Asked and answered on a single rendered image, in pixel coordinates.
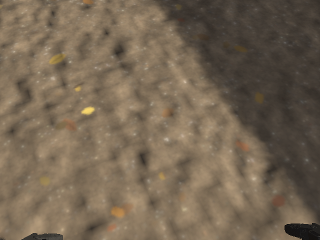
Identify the robot right hand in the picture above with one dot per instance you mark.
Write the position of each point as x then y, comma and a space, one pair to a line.
303, 231

